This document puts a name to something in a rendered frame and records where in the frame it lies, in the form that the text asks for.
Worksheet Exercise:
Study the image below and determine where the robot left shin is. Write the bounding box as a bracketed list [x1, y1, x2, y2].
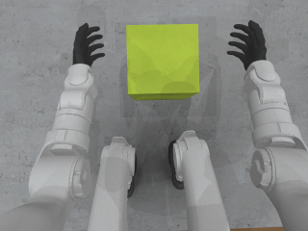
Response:
[100, 137, 132, 190]

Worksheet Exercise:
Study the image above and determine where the robot left foot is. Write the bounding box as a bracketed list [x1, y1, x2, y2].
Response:
[127, 154, 137, 198]

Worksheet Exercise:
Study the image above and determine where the carton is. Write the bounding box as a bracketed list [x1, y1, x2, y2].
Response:
[126, 24, 200, 101]

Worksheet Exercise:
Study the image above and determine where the robot left forearm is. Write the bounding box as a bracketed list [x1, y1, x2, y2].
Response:
[28, 64, 98, 195]

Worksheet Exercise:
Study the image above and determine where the right robot hand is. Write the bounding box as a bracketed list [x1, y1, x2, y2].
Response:
[226, 20, 267, 71]

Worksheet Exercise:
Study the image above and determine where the robot right forearm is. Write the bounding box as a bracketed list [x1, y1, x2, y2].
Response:
[244, 60, 308, 152]

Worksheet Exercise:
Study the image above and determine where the left robot hand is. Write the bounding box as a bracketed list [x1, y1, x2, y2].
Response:
[72, 23, 105, 67]

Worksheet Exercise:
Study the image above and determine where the right robot upper arm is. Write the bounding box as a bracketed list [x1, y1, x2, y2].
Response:
[249, 146, 308, 231]

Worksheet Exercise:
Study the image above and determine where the left robot upper arm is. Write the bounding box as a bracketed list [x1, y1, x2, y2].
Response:
[0, 155, 92, 231]

